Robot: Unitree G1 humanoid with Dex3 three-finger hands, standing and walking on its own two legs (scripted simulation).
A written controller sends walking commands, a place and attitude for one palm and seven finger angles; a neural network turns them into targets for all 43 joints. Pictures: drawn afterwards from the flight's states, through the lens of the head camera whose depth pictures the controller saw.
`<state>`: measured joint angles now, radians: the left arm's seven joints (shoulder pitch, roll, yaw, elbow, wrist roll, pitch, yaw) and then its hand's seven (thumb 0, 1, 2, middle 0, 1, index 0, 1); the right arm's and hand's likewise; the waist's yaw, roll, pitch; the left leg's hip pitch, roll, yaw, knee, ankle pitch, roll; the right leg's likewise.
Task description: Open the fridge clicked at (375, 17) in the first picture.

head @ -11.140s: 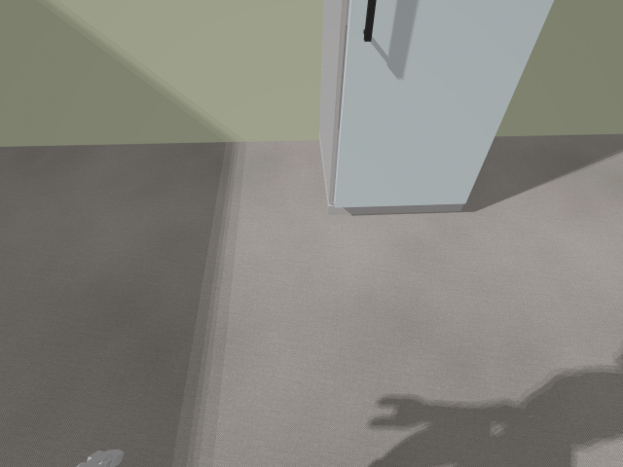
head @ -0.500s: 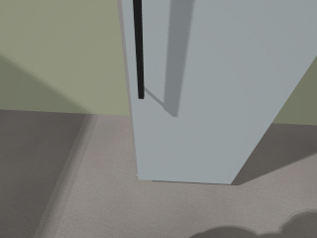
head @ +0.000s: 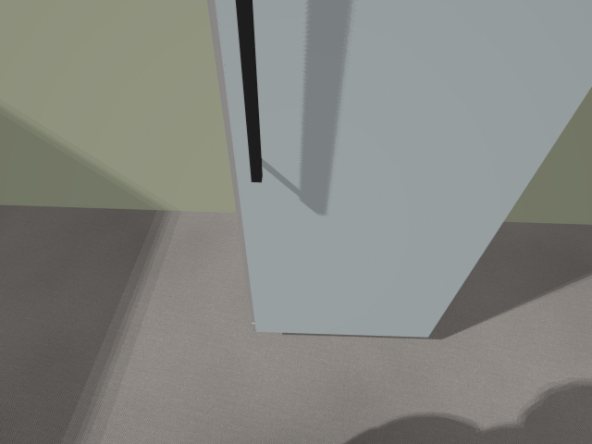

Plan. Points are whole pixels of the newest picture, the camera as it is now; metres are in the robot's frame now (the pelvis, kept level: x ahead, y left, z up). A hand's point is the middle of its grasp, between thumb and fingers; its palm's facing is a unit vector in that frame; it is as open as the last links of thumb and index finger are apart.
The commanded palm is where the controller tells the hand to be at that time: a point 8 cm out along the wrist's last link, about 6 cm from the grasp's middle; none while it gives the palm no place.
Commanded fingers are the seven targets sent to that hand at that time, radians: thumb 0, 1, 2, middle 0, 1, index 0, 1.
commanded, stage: look again from close up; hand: left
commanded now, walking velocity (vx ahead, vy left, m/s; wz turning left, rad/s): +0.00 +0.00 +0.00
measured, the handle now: (249, 49) +0.57 +0.11 +0.27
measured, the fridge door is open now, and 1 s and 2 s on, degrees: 0 0 0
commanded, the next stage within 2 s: raise the hand to about handle height in 1.42 s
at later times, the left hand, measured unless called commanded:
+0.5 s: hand out of the picture +0.01 +0.20 -0.17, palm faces -0.01 -0.96 -0.26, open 7.4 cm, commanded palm none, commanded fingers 0.00 0.90 0.90 -0.20 -0.30 -0.20 -0.30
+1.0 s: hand out of the picture +0.12 +0.18 -0.16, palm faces -0.05 -0.96 -0.26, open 7.4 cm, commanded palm none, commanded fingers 0.00 0.90 0.90 -0.20 -0.30 -0.20 -0.30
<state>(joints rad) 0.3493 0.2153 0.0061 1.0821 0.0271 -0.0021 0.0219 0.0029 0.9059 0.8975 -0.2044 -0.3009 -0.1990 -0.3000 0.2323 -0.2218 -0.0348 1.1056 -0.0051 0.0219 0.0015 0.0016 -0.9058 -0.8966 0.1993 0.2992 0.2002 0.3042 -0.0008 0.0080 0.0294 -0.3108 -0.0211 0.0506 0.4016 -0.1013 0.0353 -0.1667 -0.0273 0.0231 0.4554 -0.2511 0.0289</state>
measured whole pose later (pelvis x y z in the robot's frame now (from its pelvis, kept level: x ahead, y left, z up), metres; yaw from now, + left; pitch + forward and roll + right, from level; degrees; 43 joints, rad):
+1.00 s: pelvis +0.07 -0.02 +0.01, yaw -1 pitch -1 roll +0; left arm 0.21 0.24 -0.01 1.07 0.02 -0.02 0.03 0.00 0.91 0.90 -0.20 -0.30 -0.20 -0.30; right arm 0.15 -0.24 0.00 1.12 0.00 -0.01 0.00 0.00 -0.91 -0.90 0.20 0.30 0.20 0.30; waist -0.01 0.00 0.05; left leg -0.23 0.00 0.05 0.38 -0.14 0.02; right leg -0.05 -0.01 0.04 0.35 -0.28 0.02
